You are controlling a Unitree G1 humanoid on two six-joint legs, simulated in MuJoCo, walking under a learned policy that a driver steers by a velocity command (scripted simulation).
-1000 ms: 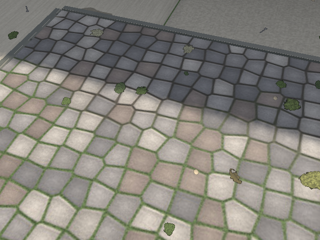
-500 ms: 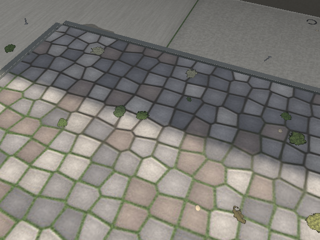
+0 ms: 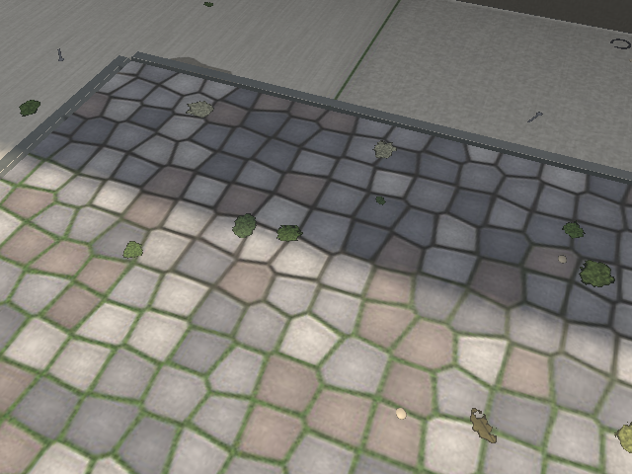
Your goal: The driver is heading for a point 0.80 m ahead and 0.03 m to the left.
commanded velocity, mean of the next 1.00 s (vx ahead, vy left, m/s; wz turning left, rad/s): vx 0.35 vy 0.00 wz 0.00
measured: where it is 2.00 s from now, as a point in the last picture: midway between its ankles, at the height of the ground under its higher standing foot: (331, 359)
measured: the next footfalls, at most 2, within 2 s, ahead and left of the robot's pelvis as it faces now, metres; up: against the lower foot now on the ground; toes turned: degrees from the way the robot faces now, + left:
right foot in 0.86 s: +0.48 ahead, -0.12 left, +0.00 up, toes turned -3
left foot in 1.42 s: +0.80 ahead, +0.13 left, +0.00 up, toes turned +3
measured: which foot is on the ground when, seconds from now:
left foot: down 0.00-0.86, up 0.88-1.00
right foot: down 0.00-0.34, up 0.36-0.84, down 0.86-1.00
